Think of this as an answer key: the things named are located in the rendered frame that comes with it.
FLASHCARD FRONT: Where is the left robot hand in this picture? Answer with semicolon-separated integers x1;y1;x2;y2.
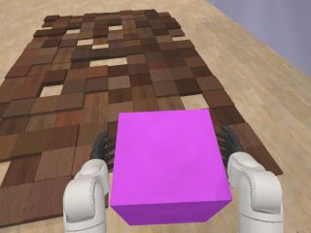
89;130;117;171

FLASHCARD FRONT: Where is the carton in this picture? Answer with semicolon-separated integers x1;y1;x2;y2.
110;109;233;226

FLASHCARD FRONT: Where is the right robot hand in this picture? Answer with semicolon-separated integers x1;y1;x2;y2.
215;124;244;169

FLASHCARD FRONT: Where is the right robot forearm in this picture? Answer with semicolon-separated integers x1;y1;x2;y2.
227;151;284;233

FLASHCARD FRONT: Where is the left robot forearm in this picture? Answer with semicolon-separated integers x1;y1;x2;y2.
63;158;111;233

